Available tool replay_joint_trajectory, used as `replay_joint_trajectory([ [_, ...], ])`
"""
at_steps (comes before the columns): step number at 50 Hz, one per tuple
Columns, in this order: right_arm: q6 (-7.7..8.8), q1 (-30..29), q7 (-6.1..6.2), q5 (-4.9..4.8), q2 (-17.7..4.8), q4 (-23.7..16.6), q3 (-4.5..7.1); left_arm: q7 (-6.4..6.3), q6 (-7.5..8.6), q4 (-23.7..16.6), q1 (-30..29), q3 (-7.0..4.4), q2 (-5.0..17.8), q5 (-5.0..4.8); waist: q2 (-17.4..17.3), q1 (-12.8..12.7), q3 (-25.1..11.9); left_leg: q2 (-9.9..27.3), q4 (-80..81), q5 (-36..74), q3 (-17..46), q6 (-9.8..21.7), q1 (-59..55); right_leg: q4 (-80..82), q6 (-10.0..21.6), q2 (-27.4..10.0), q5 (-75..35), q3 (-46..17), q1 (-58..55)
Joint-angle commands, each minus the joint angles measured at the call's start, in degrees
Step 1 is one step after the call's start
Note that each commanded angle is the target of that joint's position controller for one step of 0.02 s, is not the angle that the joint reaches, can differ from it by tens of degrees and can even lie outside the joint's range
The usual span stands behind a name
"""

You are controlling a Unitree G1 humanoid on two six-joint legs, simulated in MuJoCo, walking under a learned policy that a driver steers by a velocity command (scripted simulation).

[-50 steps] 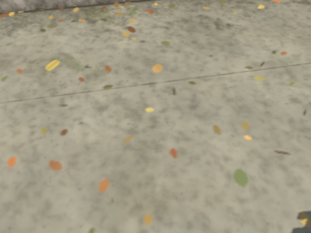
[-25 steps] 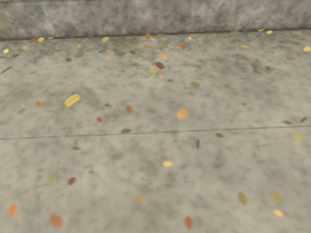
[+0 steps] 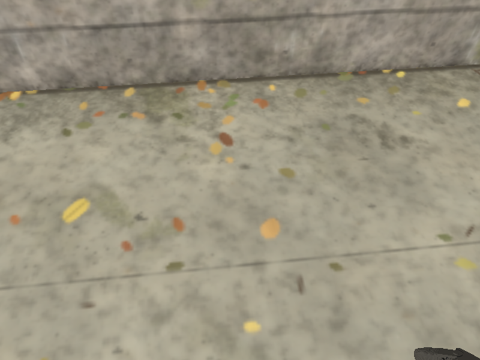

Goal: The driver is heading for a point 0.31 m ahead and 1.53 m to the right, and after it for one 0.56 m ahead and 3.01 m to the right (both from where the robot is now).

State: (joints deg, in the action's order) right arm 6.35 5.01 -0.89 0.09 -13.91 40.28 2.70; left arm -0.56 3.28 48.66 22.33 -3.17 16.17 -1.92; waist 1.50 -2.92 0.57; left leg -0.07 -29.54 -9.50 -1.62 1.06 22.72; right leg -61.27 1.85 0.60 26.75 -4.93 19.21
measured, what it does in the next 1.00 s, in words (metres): walks ahead, turning right: right foot, then left foot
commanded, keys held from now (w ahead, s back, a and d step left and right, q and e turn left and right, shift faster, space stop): w+e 0.04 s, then e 0.96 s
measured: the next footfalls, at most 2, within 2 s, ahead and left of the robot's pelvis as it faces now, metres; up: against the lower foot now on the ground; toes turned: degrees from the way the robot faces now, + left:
right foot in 0.36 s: +0.28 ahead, -0.16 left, +0.00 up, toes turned -15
left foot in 0.84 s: +0.33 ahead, +0.06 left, +0.00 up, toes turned -34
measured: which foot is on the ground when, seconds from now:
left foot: down 0.00-0.36, up 0.38-0.82, down 0.84-1.00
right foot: up 0.00-0.34, down 0.36-0.84, up 0.86-1.00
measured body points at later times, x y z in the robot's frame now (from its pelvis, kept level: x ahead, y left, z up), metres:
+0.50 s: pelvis +0.16 -0.05 +0.00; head +0.21 -0.08 +0.44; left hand +0.41 +0.17 -0.08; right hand +0.23 -0.36 -0.13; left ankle +0.15 +0.12 -0.64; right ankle +0.24 -0.14 -0.73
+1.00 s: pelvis +0.22 -0.01 +0.01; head +0.26 +0.00 +0.46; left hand +0.52 +0.14 -0.09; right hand +0.17 -0.32 -0.08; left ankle +0.30 +0.08 -0.73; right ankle +0.15 -0.12 -0.65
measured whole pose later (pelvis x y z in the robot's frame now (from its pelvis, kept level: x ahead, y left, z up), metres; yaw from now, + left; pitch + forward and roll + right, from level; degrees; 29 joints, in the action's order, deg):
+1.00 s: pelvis +0.22 -0.01 +0.01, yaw -35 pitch +2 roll -1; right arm 0.1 9.9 1.7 0.9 -15.3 42.4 3.9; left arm -1.1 -3.5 34.5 11.9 -6.2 20.2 -0.9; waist 2.9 0.7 1.2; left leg 1.4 -27.3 -13.6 -0.4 0.3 15.4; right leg -65.3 -3.3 5.6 23.1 -6.3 33.2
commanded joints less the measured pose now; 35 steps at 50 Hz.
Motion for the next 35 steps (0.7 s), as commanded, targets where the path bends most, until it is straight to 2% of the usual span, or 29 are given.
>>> replay_joint_trajectory([
  [1, -0.11, 7.30, 0.14, 0.16, -5.46, 0.29, 1.83, -0.10, 0.31, -5.89, -3.17, -1.90, 5.90, 0.30, -6.98, 4.55, -2.70, 17.11, 16.55, -3.77, 19.70, 9.35, -20.37, -8.07, -0.52, -6.98, -7.15, -1.63, 22.93],
  [2, 0.09, 5.92, 0.13, 0.53, -5.36, 0.68, 1.85, 0.16, -0.32, -6.05, -2.60, -1.89, 4.70, 0.23, -8.49, 3.18, -1.51, 15.90, 18.44, -1.22, 15.73, 8.94, -16.42, -6.93, -0.75, -8.22, -8.89, -1.51, 20.06],
  [3, 0.38, 4.77, 0.13, 0.72, -5.27, 0.93, 1.96, 0.21, -0.95, -6.24, -2.73, -1.87, 3.77, 0.13, -8.34, 2.54, -0.31, 15.28, 19.44, 5.35, 12.27, 9.23, -13.82, -6.43, -1.30, -8.14, -9.77, -0.87, 18.62],
  [6, 0.72, 3.78, 0.72, 0.90, -7.65, 2.17, 2.80, -0.02, -2.03, -8.41, -4.37, -1.91, 2.87, 1.02, -6.31, 1.04, 0.47, 15.45, 18.26, 28.64, 3.42, 10.30, -12.20, -1.00, -3.27, -7.46, -13.25, 0.16, 18.95],
  [8, -0.04, 3.39, 1.50, 0.73, -8.95, 2.61, 3.19, 0.56, -2.06, -9.58, -6.31, -1.50, 2.01, 1.23, -6.26, 1.38, -0.30, 14.32, 17.58, 31.01, -1.68, 9.71, -12.35, 6.50, -3.51, -7.21, -19.60, 2.09, 16.99],
  [10, -0.95, 3.42, 2.21, 0.37, -9.83, 2.89, 3.35, 1.58, -2.00, -10.99, -9.96, -1.15, 1.40, 1.34, -6.16, 2.80, -0.78, 13.46, 16.70, 30.54, -5.29, 8.95, -12.40, 14.33, -3.06, -6.29, -25.79, 4.32, 13.53],
  [12, -1.73, 4.46, 2.53, -0.24, -10.97, 3.46, 3.62, 2.57, -2.16, -12.63, -12.63, -1.39, 2.09, 1.41, -6.08, 3.78, -1.65, 14.34, 14.88, 29.87, -6.20, 8.37, -15.01, 19.35, -2.30, -5.48, -27.15, 5.28, 11.74],
  [15, -2.81, 4.32, 2.61, -1.77, -12.60, 3.78, 4.24, 3.56, -2.73, -14.97, -14.01, -2.37, 4.38, 1.66, -6.86, 3.35, -2.21, 16.59, 9.44, 30.20, -6.01, 6.95, -19.27, 23.52, -0.06, -4.30, -20.97, 6.44, 10.53],
  [16, -3.17, 3.83, 2.72, -2.28, -13.11, 3.68, 4.48, 3.68, -2.87, -15.20, -12.87, -2.85, 5.26, 1.78, -7.12, 2.50, -2.82, 16.60, 5.85, 32.73, -6.22, 6.18, -20.06, 25.36, 1.04, -3.09, -18.78, 7.50, 8.62],
  [17, -3.51, 3.09, 2.85, -2.74, -12.98, 3.52, 4.53, 3.61, -2.82, -14.51, -9.24, -3.57, 6.28, 1.86, -6.29, 0.34, -4.36, 15.20, -0.53, 34.70, -7.48, 4.73, -19.78, 29.77, 2.48, -1.05, -20.53, 8.95, 3.49],
  [18, -3.67, 5.19, 2.72, -2.32, -11.28, 3.89, 4.06, 2.86, -2.66, -12.97, -3.68, -4.99, 9.23, 2.09, -2.58, -1.67, -7.47, 11.42, -11.22, 30.92, -9.06, 2.20, -17.16, 34.21, 4.47, 1.34, -28.38, 8.80, -5.59],
  [19, -3.55, 7.75, 2.34, 0.54, -8.30, 2.63, 2.86, 1.26, -2.79, -13.69, -0.59, -6.59, 15.93, 2.29, 10.08, -1.45, -11.43, 6.69, -29.48, 5.22, -10.31, -2.21, -3.08, 33.42, 9.32, -10.80, -57.25, -7.53, -18.89],
  [20, -3.31, 12.78, 1.61, 1.93, -5.50, 1.17, 1.46, 1.22, -2.45, -16.33, -4.02, -6.19, 19.13, 3.37, 16.74, 3.51, -19.84, -2.96, -46.16, -33.16, -1.74, -5.03, 13.03, 34.97, 22.42, -23.33, -62.50, -31.23, -30.65],
  [21, -3.58, 8.80, 1.14, 0.19, -10.05, 2.13, 2.43, 1.97, -2.33, -17.42, -4.51, -5.08, 14.14, 2.82, 6.21, -0.82, -22.89, -0.56, -49.43, -28.87, 6.68, -4.06, 14.75, 38.24, 20.96, -21.08, -50.45, -28.45, -28.16],
  [22, -3.99, 5.38, 1.25, -1.09, -10.33, 0.98, 2.51, 2.10, -2.01, -17.52, -7.51, -4.31, 12.01, 2.35, 3.99, 0.22, -16.69, 0.91, -47.73, -23.75, 6.28, -2.88, 16.82, 39.30, 17.81, -18.58, -42.04, -22.61, -22.38],
  [23, -4.56, 4.73, 1.97, -0.45, -9.45, 1.62, 2.46, 1.79, -2.30, -17.26, -9.85, -3.91, 10.27, 1.38, -0.10, 1.74, -11.90, 2.82, -43.56, -19.64, 6.07, -2.91, 16.76, 40.47, 14.32, -15.34, -33.77, -18.61, -16.25],
  [24, -5.25, 4.12, 2.67, 0.23, -10.06, 1.54, 2.73, 1.35, -2.82, -17.63, -12.10, -3.47, 9.23, 1.11, 1.04, 2.93, -8.93, 3.64, -39.47, -16.62, 6.17, -3.06, 14.75, 41.97, 12.66, -13.28, -28.74, -16.38, -10.14],
  [26, -6.07, 5.35, 2.90, 0.50, -9.63, 1.63, 2.88, 0.74, -3.17, -18.75, -14.19, -3.49, 9.54, 2.54, 4.22, 4.71, -8.33, 2.31, -36.88, -12.75, 5.36, -3.49, 9.20, 43.60, 12.06, -10.55, -27.57, -14.48, -3.09],
  [27, -6.12, 5.90, 3.04, 0.48, -8.94, 1.86, 2.73, 0.42, -3.14, -18.90, -14.19, -3.58, 9.68, 2.72, 4.54, 4.86, -8.74, 1.81, -34.66, -12.06, 5.39, -3.84, 8.44, 43.60, 12.11, -10.03, -28.31, -13.94, -2.55],
  [29, -6.15, 4.89, 3.38, 0.48, -7.99, 1.61, 2.38, -0.31, -3.17, -18.75, -13.17, -3.79, 10.00, 2.35, 4.49, 4.20, -9.30, 1.12, -29.66, -11.14, 6.08, -4.65, 8.80, 43.20, 12.10, -9.72, -27.18, -14.60, -3.40],
  [31, -6.21, 3.38, 3.45, 0.42, -7.56, 1.15, 2.15, -0.99, -3.58, -18.83, -12.85, -3.92, 10.16, 2.04, 5.01, 3.47, -9.54, 0.81, -25.42, -9.63, 6.95, -5.21, 8.63, 43.03, 11.65, -9.27, -21.42, -15.99, -3.81],
  [35, -5.86, 1.51, 2.89, 0.04, -7.65, 0.42, 2.12, -1.32, -4.48, -19.36, -13.20, -4.04, 10.22, 2.13, 6.93, 2.34, -8.02, -0.40, -17.72, -8.93, 7.42, -5.17, 5.48, 43.37, 10.66, -8.22, -11.85, -19.51, -2.22],
])
Velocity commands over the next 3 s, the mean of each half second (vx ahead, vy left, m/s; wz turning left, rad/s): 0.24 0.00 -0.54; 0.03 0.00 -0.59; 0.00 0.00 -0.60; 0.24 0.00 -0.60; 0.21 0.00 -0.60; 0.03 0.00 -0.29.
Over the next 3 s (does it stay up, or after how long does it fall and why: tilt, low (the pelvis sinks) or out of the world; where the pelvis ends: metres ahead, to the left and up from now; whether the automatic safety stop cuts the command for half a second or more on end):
stays up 0.26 -0.36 0.00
